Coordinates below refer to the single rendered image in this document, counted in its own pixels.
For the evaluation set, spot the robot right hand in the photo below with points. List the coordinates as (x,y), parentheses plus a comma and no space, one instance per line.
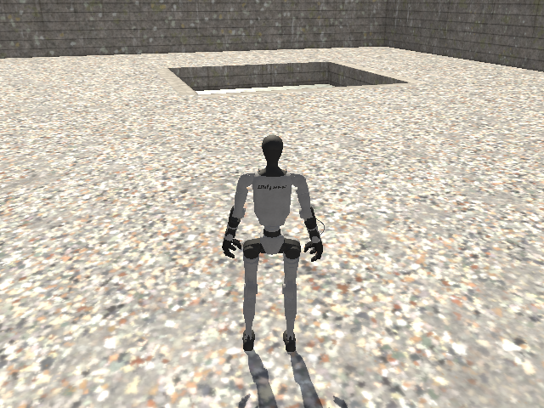
(318,249)

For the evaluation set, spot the robot left thigh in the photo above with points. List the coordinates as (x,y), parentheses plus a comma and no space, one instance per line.
(251,250)

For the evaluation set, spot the robot right forearm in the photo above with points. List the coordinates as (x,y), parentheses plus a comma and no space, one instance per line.
(312,228)

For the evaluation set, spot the robot left hand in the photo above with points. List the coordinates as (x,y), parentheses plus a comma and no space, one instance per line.
(227,245)

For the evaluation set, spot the robot left forearm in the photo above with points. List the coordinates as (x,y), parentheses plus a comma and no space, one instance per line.
(231,226)

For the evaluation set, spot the robot left upper arm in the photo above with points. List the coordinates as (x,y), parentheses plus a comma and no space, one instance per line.
(244,181)

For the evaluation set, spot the robot head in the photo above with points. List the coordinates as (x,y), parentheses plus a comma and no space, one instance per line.
(272,148)

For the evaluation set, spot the robot right upper arm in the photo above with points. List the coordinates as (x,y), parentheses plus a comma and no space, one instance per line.
(299,181)

